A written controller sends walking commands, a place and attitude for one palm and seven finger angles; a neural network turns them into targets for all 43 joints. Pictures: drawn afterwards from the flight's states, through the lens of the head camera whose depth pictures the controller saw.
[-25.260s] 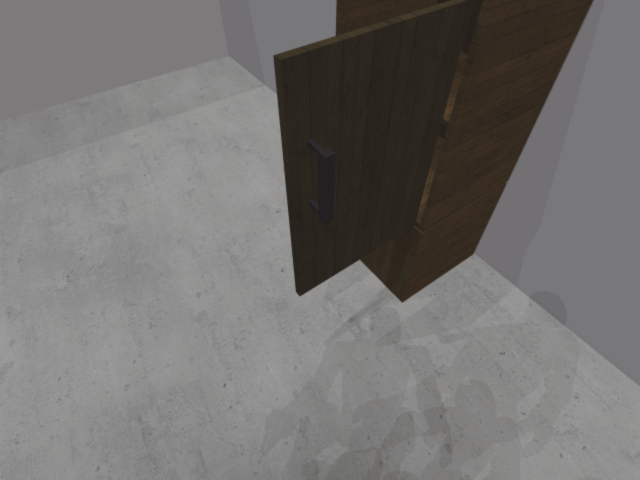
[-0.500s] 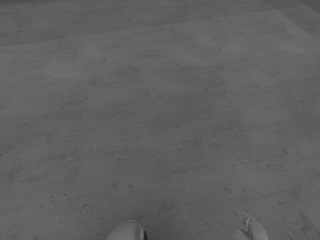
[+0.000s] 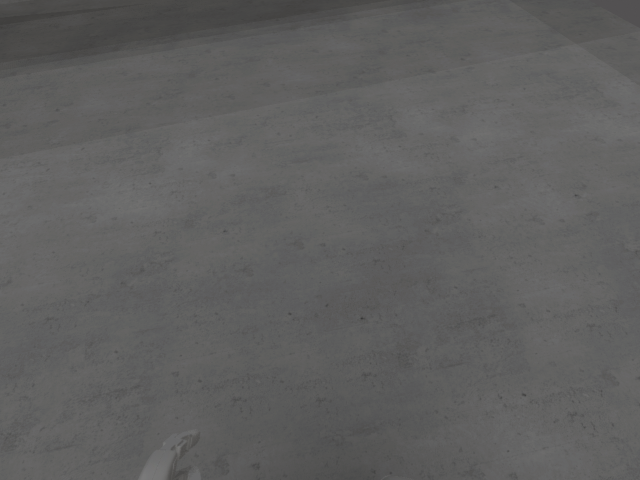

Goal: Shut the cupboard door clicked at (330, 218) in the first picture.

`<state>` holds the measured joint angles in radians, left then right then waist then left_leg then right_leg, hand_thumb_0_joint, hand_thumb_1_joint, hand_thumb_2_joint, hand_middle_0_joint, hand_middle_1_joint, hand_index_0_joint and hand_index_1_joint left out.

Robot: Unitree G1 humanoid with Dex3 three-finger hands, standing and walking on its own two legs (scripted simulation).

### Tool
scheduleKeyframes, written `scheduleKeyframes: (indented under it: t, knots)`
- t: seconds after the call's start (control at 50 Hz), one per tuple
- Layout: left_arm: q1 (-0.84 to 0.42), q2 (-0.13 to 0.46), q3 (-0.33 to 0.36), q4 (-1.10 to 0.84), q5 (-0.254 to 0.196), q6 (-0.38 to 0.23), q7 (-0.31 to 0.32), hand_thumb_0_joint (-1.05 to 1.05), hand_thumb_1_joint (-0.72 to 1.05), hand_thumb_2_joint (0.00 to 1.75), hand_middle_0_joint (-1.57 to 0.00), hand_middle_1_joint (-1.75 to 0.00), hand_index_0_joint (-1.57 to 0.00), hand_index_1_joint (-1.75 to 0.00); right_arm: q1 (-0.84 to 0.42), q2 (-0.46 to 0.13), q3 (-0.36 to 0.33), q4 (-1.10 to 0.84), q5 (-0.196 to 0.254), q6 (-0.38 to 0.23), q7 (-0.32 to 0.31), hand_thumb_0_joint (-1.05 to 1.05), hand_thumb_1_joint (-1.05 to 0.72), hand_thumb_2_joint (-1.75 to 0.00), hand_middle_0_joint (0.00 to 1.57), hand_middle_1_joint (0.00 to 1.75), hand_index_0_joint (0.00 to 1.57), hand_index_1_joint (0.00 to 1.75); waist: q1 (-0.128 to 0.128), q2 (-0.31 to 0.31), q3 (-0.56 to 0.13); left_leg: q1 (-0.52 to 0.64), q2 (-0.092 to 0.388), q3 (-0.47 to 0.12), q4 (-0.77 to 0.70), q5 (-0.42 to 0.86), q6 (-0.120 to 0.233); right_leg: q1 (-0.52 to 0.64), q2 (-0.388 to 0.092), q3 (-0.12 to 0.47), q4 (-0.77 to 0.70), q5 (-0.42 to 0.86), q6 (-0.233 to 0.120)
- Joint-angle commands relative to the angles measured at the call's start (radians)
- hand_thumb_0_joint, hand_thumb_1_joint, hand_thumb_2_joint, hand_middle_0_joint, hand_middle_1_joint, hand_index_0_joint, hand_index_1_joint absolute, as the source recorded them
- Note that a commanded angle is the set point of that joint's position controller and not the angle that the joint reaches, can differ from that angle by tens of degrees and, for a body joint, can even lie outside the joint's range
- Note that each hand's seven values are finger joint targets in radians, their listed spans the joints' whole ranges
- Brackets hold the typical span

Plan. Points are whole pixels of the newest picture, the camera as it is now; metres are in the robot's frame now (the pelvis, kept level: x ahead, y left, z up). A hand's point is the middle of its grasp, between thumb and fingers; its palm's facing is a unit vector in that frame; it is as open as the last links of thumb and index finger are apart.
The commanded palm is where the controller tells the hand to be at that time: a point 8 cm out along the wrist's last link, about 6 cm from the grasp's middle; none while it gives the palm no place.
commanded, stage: turn to face it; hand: left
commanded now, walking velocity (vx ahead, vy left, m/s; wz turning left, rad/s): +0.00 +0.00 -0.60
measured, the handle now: out of the picture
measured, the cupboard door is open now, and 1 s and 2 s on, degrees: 66 66 66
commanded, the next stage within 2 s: none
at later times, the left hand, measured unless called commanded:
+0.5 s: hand (188, 454) +0.18 +0.20 -0.17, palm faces -0.14 -0.97 -0.18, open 7.4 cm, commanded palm none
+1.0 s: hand (267, 358) +0.32 +0.10 -0.16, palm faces -0.51 -0.83 -0.24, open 7.4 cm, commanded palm none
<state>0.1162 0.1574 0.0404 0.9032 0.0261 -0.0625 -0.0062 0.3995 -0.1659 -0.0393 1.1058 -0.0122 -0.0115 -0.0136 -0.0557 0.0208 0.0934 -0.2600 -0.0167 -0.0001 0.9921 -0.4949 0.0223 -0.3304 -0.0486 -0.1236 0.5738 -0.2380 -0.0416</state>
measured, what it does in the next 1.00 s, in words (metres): walks ahead, turning right: left foot, then right foot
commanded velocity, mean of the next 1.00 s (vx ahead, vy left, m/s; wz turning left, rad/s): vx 0.00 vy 0.00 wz -0.60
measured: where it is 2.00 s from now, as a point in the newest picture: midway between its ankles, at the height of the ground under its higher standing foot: outside the picture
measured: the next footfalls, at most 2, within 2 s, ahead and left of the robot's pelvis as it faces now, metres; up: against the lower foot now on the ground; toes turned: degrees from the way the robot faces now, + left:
left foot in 0.30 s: +0.17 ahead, +0.11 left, +0.00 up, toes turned -4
right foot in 0.72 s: +0.11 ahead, -0.14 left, +0.00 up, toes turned -29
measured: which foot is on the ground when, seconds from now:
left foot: up 0.00-0.28, down 0.30-0.72, up 0.74-1.00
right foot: down 0.00-0.30, up 0.32-0.70, down 0.72-1.00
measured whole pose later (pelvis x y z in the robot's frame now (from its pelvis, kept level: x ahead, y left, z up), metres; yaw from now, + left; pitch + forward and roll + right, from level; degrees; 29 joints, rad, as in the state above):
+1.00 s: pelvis +0.14 -0.03 +0.00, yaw -32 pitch +2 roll +0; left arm 0.18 0.21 0.05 0.87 0.03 0.04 0.00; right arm 0.17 -0.25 -0.05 0.89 -0.01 0.05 -0.02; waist -0.01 0.00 0.08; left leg -0.46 0.07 0.03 0.91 -0.42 -0.10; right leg -0.27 0.02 0.04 0.52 -0.28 -0.01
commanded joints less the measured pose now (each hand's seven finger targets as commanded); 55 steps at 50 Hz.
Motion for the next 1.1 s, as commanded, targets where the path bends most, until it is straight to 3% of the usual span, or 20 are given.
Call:
scheduleKeyframes:
  t: [0.0, 0.06, 0.12, 0.24, 0.28, 0.3, 0.32, 0.42, 0.58, 0.66, 0.68, 0.7, 0.72, 0.76, 0.82, 0.96, 1.02, 1.04, 1.06, 1.08]
  knots:
    - [0.172, 0.106, 0.033, 0.028, -0.007, 0.0, 0.029, 0.0, 0.9, 0.9, -0.2, -0.3, -0.2, -0.3, -0.017, -0.018, -0.005, -0.09, -0.007, -0.02, -0.003, 0.0, -0.9, -0.9, 0.2, 0.3, 0.2, 0.3, 0.052, -0.097, -0.11, -0.24, 0.099, -0.008, 0.112, 0.087, -0.029, 0.213, -0.279, 0.219, -0.265, 0.619, -0.15]
    - [0.166, 0.094, 0.025, 0.051, -0.006, 0.002, 0.027, 0.0, 0.9, 0.9, -0.2, -0.3, -0.2, -0.3, 0.004, 0.015, 0.004, -0.081, -0.009, 0.001, 0.001, 0.0, -0.9, -0.9, 0.2, 0.3, 0.2, 0.3, 0.024, -0.151, -0.113, -0.148, 0.083, 0.071, -0.089, 0.134, -0.058, 0.149, -0.196, 0.154, -0.264, 0.702, -0.13]
    - [0.189, 0.118, 0.043, 0.057, -0.003, 0.014, 0.027, 0.0, 0.9, 0.9, -0.2, -0.3, -0.2, -0.3, -0.075, 0.004, -0.004, -0.118, -0.008, 0.009, -0.001, 0.0, -0.9, -0.9, 0.2, 0.3, 0.2, 0.3, 0.044, -0.149, -0.127, -0.152, 0.059, 0.086, -0.191, 0.153, -0.07, 0.188, -0.183, 0.233, -0.237, 0.707, -0.142]
    - [0.124, 0.164, 0.072, 0.028, -0.009, 0.057, 0.024, 0.0, 0.9, 0.9, -0.2, -0.3, -0.2, -0.3, -0.113, -0.084, -0.015, -0.158, -0.001, 0.001, -0.015, 0.0, -0.9, -0.9, 0.2, 0.3, 0.2, 0.3, 0.009, -0.131, -0.11, 0.096, 0.064, 0.047, -0.498, 0.312, -0.069, 0.018, -0.139, 0.304, -0.163, 0.298, -0.079]
    - [0.168, 0.085, 0.056, 0.003, -0.02, 0.073, 0.014, 0.0, 0.9, 0.9, -0.2, -0.3, -0.2, -0.3, -0.076, -0.229, -0.033, -0.166, -0.018, -0.01, -0.027, 0.0, -0.9, -0.9, 0.2, 0.3, 0.2, 0.3, 0.009, 0.228, -0.125, 0.254, 0.367, -0.241, -0.634, 0.498, 0.063, -0.194, 0.074, 0.149, 0.075, -0.205, 0.028]
    - [0.156, 0.106, 0.057, -0.01, -0.016, 0.078, 0.011, 0.0, 0.9, 0.9, -0.2, -0.3, -0.2, -0.3, -0.066, -0.249, -0.038, -0.179, -0.024, -0.003, -0.033, 0.0, -0.9, -0.9, 0.2, 0.3, 0.2, 0.3, -0.008, 0.247, -0.128, 0.209, 0.482, -0.327, -0.703, 0.47, 0.148, -0.207, 0.088, 0.104, 0.305, -0.416, 0.045]
    - [0.124, 0.124, 0.059, -0.016, -0.007, 0.089, 0.009, 0.0, 0.9, 0.9, -0.2, -0.3, -0.2, -0.3, -0.096, -0.25, -0.035, -0.192, -0.024, -0.005, -0.038, 0.0, -0.9, -0.9, 0.2, 0.3, 0.2, 0.3, -0.001, 0.247, -0.109, 0.168, 0.492, -0.321, -0.711, 0.515, 0.167, -0.228, 0.048, 0.142, 0.453, -0.407, 0.051]
    - [0.141, 0.112, 0.069, -0.013, -0.006, 0.112, -0.018, 0.0, 0.9, 0.9, -0.2, -0.3, -0.2, -0.3, -0.211, -0.199, -0.022, -0.246, -0.018, -0.001, -0.038, 0.0, -0.9, -0.9, 0.2, 0.3, 0.2, 0.3, 0.06, 0.118, -0.117, 0.148, 0.368, -0.001, -0.659, 0.69, 0.12, -0.198, -0.003, 0.096, 0.525, -0.218, 0.091]
    - [0.042, 0.111, 0.062, -0.089, -0.001, 0.117, -0.026, 0.0, 0.9, 0.9, -0.2, -0.3, -0.2, -0.3, -0.175, -0.231, -0.053, -0.232, -0.021, 0.013, -0.02, 0.0, -0.9, -0.9, 0.2, 0.3, 0.2, 0.3, 0.029, 0.19, -0.097, 0.148, 0.391, 0.112, -0.612, 0.654, 0.103, -0.094, 0.011, 0.021, 0.243, -0.166, 0.084]
    - [0.134, 0.157, 0.07, -0.08, 0.002, 0.101, -0.024, 0.0, 0.9, 0.9, -0.2, -0.3, -0.2, -0.3, -0.218, -0.25, -0.064, -0.248, -0.015, 0.021, -0.01, 0.0, -0.9, -0.9, 0.2, 0.3, 0.2, 0.3, 0.097, 0.119, -0.131, 0.057, 0.354, 0.183, -0.407, 0.551, 0.016, 0.144, 0.028, 0.009, -0.056, 0.059, 0.047]
    - [0.202, 0.243, 0.083, -0.062, 0.009, 0.087, -0.016, 0.0, 0.9, 0.9, -0.2, -0.3, -0.2, -0.3, -0.21, -0.209, -0.057, -0.264, -0.004, 0.022, -0.003, 0.0, -0.9, -0.9, 0.2, 0.3, 0.2, 0.3, 0.13, -0.097, -0.183, -0.069, 0.267, 0.241, -0.203, 0.368, -0.045, 0.305, -0.106, 0.175, -0.168, 0.252, -0.001]
    - [0.249, 0.34, 0.097, -0.051, 0.008, 0.075, -0.004, 0.0, 0.9, 0.9, -0.2, -0.3, -0.2, -0.3, -0.252, -0.139, -0.036, -0.313, -0.002, 0.024, 0.002, 0.0, -0.9, -0.9, 0.2, 0.3, 0.2, 0.3, 0.156, -0.348, -0.163, -0.331, 0.099, 0.214, 0.04, -0.152, -0.095, 0.377, -0.322, 0.489, -0.205, 0.633, -0.119]
    - [0.263, 0.358, 0.095, -0.052, -0.007, 0.081, 0.009, 0.0, 0.9, 0.9, -0.2, -0.3, -0.2, -0.3, -0.242, -0.159, -0.031, -0.323, -0.004, 0.041, -0.01, 0.0, -0.9, -0.9, 0.2, 0.3, 0.2, 0.3, 0.154, -0.253, -0.173, -0.336, 0.108, 0.065, 0.17, -0.161, -0.094, 0.316, -0.374, 0.513, -0.2, 0.691, -0.178]
    - [0.159, 0.302, 0.09, -0.077, -0.007, 0.08, 0.025, 0.0, 0.9, 0.9, -0.2, -0.3, -0.2, -0.3, -0.274, -0.172, -0.034, -0.313, 0.0, 0.038, -0.02, 0.0, -0.9, -0.9, 0.2, 0.3, 0.2, 0.3, 0.12, -0.305, -0.151, -0.427, 0.127, -0.017, 0.251, -0.054, -0.1, 0.313, -0.295, 0.487, -0.198, 0.567, -0.183]
    - [0.071, 0.254, 0.073, -0.108, -0.005, 0.078, 0.024, 0.0, 0.9, 0.9, -0.2, -0.3, -0.2, -0.3, -0.236, -0.161, -0.028, -0.281, -0.002, 0.037, -0.008, 0.0, -0.9, -0.9, 0.2, 0.3, 0.2, 0.3, 0.067, -0.172, -0.179, -0.314, 0.129, 0.003, 0.146, 0.072, -0.114, 0.25, -0.202, 0.33, -0.168, 0.544, -0.14]
    - [0.071, 0.287, 0.084, -0.102, 0.003, 0.086, 0.015, 0.0, 0.9, 0.9, -0.2, -0.3, -0.2, -0.3, -0.229, -0.147, -0.023, -0.3, 0.005, 0.032, -0.009, 0.0, -0.9, -0.9, 0.2, 0.3, 0.2, 0.3, 0.067, -0.162, -0.152, -0.183, 0.07, 0.033, -0.186, 0.074, -0.11, 0.169, -0.181, 0.412, -0.164, 0.437, -0.148]
    - [0.024, 0.27, 0.083, -0.104, -0.003, 0.097, 0.011, 0.0, 0.9, 0.9, -0.2, -0.3, -0.2, -0.3, -0.143, -0.157, -0.024, -0.28, 0.008, 0.02, -0.014, 0.0, -0.9, -0.9, 0.2, 0.3, 0.2, 0.3, 0.018, -0.152, -0.148, 0.024, 0.052, 0.035, -0.472, 0.247, -0.097, 0.04, -0.123, 0.419, -0.09, 0.322, -0.074]
    - [0.026, 0.232, 0.075, -0.118, -0.013, 0.104, 0.008, 0.0, 0.9, 0.9, -0.2, -0.3, -0.2, -0.3, -0.104, -0.205, -0.03, -0.272, 0.001, 0.008, -0.019, 0.0, -0.9, -0.9, 0.2, 0.3, 0.2, 0.3, 0.008, -0.037, -0.166, 0.141, 0.129, -0.038, -0.613, 0.295, -0.07, -0.059, -0.042, 0.367, -0.013, 0.177, -0.021]
    - [0.064, 0.167, 0.062, -0.136, -0.022, 0.109, -0.002, 0.0, 0.9, 0.9, -0.2, -0.3, -0.2, -0.3, -0.084, -0.31, -0.048, -0.279, -0.016, 0.001, -0.021, 0.0, -0.9, -0.9, 0.2, 0.3, 0.2, 0.3, 0.014, 0.254, -0.175, 0.23, 0.377, -0.293, -0.681, 0.411, 0.033, -0.219, 0.105, 0.223, 0.192, -0.186, 0.046]
    - [0.044, 0.18, 0.06, -0.156, -0.015, 0.102, -0.008, 0.0, 0.9, 0.9, -0.2, -0.3, -0.2, -0.3, -0.059, -0.344, -0.052, -0.294, -0.02, 0.006, -0.025, 0.0, -0.9, -0.9, 0.2, 0.3, 0.2, 0.3, -0.005, 0.264, -0.172, 0.167, 0.517, -0.385, -0.702, 0.489, 0.14, -0.221, 0.098, 0.149, 0.423, -0.417, 0.065]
